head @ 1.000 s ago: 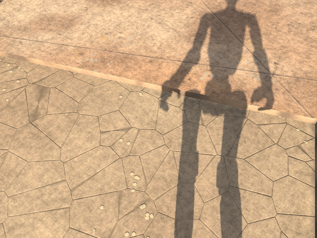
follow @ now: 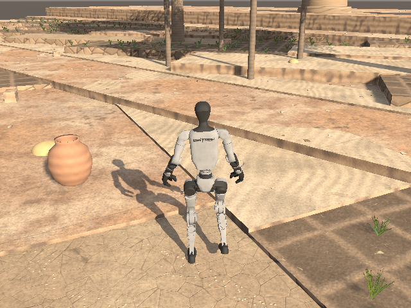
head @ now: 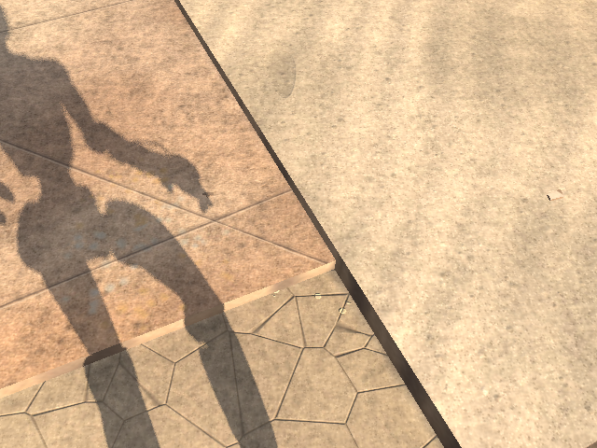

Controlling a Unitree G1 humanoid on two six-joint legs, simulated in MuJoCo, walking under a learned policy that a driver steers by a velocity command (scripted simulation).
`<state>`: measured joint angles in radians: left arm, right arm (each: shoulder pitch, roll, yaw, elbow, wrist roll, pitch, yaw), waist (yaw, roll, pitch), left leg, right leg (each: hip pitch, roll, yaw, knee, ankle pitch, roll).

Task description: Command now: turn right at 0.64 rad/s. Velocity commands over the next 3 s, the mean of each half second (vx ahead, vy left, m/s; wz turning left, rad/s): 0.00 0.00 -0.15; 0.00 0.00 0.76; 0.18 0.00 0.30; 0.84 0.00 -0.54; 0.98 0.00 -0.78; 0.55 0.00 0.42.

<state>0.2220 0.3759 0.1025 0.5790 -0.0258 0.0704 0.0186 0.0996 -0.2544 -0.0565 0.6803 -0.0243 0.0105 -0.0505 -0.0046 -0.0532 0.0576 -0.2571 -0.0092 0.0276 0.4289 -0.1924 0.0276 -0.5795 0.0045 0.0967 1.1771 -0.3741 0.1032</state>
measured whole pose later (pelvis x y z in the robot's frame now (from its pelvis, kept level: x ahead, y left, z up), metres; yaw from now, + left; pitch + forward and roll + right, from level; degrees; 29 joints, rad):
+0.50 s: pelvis +0.01 -0.03 +0.00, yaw -2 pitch +1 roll -1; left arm 0.10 0.23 0.03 0.66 0.02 0.02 0.03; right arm 0.24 -0.31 -0.06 0.78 0.02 0.05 -0.01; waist -0.04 0.03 0.03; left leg -0.42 0.05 0.01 0.91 -0.46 -0.09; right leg -0.22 0.00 -0.06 0.49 -0.28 -0.03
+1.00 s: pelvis +0.02 +0.02 +0.00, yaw +24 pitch +3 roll -3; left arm 0.05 0.32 0.09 0.70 0.00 0.00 0.03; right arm 0.21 -0.34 -0.08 0.59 0.02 0.04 -0.05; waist -0.01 -0.02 0.05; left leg -0.27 -0.09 -0.21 0.46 -0.22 0.07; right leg -0.55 0.05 0.14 0.89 -0.29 0.10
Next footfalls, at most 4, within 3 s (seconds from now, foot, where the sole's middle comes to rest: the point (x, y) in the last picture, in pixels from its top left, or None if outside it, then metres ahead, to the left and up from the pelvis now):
0.24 right None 0.03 -0.15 -0.78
0.66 left None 0.03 0.09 -0.78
1.22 right None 0.17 -0.08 -0.78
1.62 left None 0.12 0.20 -0.78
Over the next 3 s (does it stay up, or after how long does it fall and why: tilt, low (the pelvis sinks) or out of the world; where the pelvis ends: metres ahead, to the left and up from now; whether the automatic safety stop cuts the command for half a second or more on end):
stays up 1.14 0.13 0.06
